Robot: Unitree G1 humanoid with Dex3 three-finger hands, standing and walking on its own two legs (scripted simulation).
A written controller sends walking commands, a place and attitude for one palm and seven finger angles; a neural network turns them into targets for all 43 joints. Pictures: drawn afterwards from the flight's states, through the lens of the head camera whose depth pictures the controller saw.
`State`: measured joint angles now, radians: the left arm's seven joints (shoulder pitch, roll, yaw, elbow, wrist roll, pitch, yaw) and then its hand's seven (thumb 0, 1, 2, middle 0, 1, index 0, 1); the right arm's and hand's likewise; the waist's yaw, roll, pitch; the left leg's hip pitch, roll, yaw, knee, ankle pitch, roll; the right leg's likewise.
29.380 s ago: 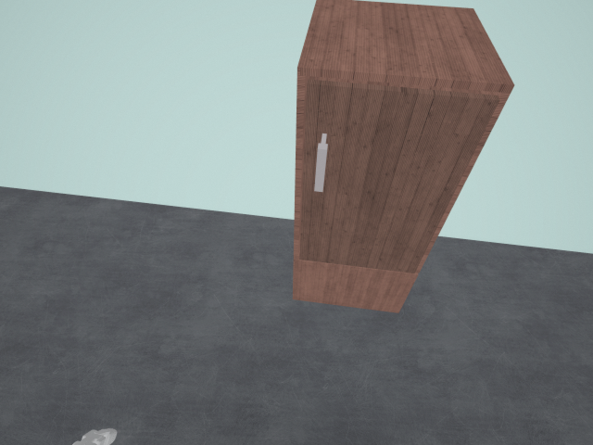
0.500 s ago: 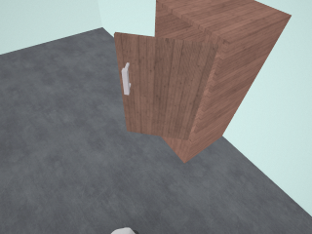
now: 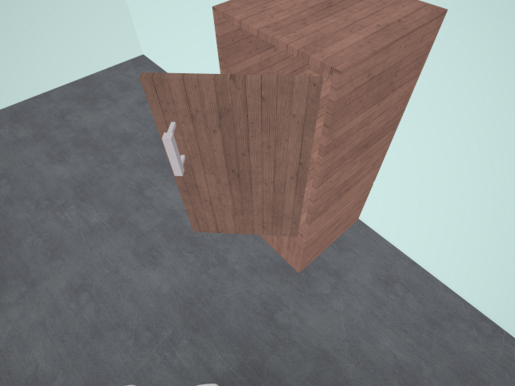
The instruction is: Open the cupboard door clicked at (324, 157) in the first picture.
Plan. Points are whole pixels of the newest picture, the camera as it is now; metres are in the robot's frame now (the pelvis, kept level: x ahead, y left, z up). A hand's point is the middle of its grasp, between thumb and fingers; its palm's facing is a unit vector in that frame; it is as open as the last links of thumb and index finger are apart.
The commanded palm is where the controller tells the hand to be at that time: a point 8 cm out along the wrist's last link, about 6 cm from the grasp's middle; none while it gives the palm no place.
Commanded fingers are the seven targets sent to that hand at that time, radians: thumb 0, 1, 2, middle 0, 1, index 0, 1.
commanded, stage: come to a stop and stand still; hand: left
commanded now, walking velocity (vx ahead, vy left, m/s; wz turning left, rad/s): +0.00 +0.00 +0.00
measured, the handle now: (175, 149) +0.60 +0.23 -0.04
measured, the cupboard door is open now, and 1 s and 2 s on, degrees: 45 45 45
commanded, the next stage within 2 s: look again from close up in 0.42 s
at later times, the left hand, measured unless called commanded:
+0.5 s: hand out of the picture +0.00 +0.16 -0.17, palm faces +0.02 -0.98 -0.19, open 7.3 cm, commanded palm none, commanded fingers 0.00 0.90 0.90 -0.20 -0.30 -0.20 -0.30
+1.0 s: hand out of the picture +0.00 +0.17 -0.16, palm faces +0.01 -0.98 -0.21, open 7.3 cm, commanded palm none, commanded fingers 0.00 0.90 0.90 -0.20 -0.30 -0.20 -0.30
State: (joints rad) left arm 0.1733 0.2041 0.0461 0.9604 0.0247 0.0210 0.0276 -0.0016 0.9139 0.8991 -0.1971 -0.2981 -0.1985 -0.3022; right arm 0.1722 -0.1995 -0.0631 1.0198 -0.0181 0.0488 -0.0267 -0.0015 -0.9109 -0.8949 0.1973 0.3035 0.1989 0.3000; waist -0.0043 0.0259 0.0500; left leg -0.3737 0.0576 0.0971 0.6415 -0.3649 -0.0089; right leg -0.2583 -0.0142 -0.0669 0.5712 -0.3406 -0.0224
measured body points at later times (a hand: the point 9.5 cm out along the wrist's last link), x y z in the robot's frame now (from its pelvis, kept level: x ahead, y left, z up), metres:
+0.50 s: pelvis +0.00 -0.01 +0.01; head +0.02 -0.01 +0.46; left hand +0.00 +0.21 -0.15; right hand +0.00 -0.23 -0.15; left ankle -0.02 +0.11 -0.73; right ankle -0.02 -0.10 -0.73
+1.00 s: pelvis +0.00 +0.00 +0.01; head +0.01 -0.01 +0.46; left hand +0.01 +0.22 -0.15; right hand -0.01 -0.21 -0.16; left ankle -0.02 +0.11 -0.73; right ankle -0.02 -0.10 -0.73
